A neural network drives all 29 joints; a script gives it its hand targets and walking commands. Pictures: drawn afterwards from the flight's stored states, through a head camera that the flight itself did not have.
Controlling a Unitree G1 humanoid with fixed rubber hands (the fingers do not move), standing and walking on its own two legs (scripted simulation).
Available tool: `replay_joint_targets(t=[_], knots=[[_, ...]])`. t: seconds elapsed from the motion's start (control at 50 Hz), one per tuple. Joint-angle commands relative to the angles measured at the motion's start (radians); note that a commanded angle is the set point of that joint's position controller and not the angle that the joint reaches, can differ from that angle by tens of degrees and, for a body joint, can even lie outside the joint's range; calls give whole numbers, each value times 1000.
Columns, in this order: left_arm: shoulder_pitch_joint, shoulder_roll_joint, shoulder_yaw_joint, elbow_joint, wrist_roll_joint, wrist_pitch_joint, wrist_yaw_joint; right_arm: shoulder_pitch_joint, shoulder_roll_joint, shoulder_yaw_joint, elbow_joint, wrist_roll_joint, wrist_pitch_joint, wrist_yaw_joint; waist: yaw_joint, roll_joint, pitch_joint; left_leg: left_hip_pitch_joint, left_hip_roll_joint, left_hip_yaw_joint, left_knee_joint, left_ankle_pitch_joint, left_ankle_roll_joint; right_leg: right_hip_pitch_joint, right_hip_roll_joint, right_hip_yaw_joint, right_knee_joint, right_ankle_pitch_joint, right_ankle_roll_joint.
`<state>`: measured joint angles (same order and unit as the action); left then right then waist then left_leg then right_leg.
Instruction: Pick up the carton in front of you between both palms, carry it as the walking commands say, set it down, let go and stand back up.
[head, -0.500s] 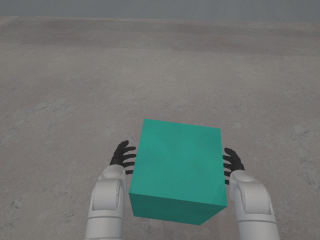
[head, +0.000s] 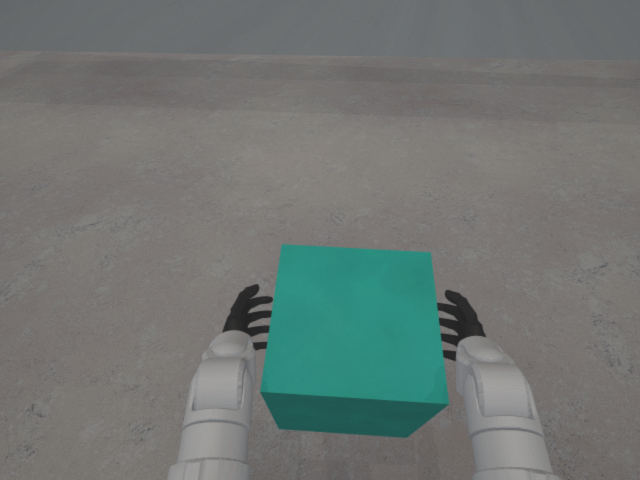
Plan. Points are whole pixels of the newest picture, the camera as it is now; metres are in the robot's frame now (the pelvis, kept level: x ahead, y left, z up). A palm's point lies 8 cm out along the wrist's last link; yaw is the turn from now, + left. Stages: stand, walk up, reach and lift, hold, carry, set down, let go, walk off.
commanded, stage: carry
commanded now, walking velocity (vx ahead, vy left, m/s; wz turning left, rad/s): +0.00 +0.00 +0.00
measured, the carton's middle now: (348, 347) +0.33 +0.00 -0.05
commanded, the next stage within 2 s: hold in 0.74 s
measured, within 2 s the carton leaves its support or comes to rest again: neither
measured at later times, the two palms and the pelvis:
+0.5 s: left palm (229, 356) +0.27 +0.16 +0.04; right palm (468, 361) +0.26 -0.14 +0.04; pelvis -0.02 +0.01 +0.00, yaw +0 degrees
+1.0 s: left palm (199, 381) +0.23 +0.18 +0.05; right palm (445, 357) +0.27 -0.11 +0.04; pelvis -0.03 +0.00 +0.01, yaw +7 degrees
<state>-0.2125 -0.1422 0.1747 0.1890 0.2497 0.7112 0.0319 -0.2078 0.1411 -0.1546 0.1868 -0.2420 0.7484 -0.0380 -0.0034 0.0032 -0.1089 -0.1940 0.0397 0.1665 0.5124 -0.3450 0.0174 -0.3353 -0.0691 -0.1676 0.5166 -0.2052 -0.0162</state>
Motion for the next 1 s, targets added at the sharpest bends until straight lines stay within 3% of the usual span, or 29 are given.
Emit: replay_joint_targets(t=[0.0, 0.72, 0.74, 0.76, 0.78, 0.84, 0.98], knots=[[-407, -927, -542, -43, -255, -17, -248, -475, 910, 548, -96, 264, -58, 247, 4, -3, -189, -30, 119, -106, -105, 180, 12, 143, -103, 114, -58, 191, -10], [-420, -925, -559, -67, -268, -15, -248, -450, 916, 545, -87, 264, -53, 249, 4, -1, -211, -38, 120, -109, -99, 206, 23, 135, -99, 108, -55, 187, 3], [-372, -961, -532, -36, -255, -27, -255, -363, 942, 526, -115, 256, -51, 254, -3, 89, -100, -59, -63, -287, -182, 480, 23, 417, 181, 221, -58, 313, -19], [-372, -935, -519, -47, -236, -49, -247, -388, 911, 526, -158, 253, -65, 252, 4, 98, -148, -1, -54, -306, -169, 527, 16, 422, 158, 255, -75, 321, -19], [-348, -925, -504, -40, -225, -53, -242, -395, 904, 540, -153, 250, -65, 253, 18, 48, -160, 90, -65, -303, -153, 601, 6, 377, 161, 249, -95, 361, -6], [-349, -910, -484, -13, -209, -60, -227, -422, 886, 546, -144, 255, -75, 256, 24, 28, -136, 168, -85, -289, -174, 497, -7, 326, 170, 237, -122, 303, 13], [-491, -937, -509, 15, -244, -53, -266, -449, 917, 489, -41, 213, -71, 256, -23, 33, -60, 57, -84, -282, -208, 221, -8, 361, 170, 234, -140, 116, -2]])
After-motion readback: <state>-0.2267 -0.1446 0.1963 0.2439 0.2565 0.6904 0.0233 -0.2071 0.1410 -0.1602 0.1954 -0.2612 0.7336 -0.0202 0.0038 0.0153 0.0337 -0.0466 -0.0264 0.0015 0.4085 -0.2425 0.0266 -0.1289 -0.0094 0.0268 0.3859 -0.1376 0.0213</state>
